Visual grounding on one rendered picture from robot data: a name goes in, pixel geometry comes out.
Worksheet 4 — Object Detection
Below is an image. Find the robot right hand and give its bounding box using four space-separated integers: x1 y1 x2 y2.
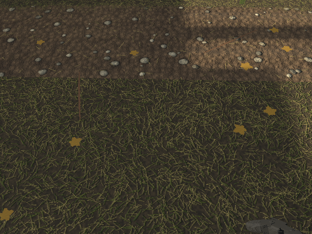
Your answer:
246 217 303 234

